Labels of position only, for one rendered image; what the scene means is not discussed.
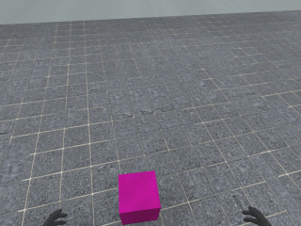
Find robot right hand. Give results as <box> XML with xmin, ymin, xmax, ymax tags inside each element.
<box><xmin>242</xmin><ymin>206</ymin><xmax>272</xmax><ymax>226</ymax></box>

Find carton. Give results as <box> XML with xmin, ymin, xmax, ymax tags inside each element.
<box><xmin>119</xmin><ymin>170</ymin><xmax>161</xmax><ymax>225</ymax></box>

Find robot left hand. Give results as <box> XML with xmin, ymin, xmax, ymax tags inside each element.
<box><xmin>42</xmin><ymin>209</ymin><xmax>68</xmax><ymax>226</ymax></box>

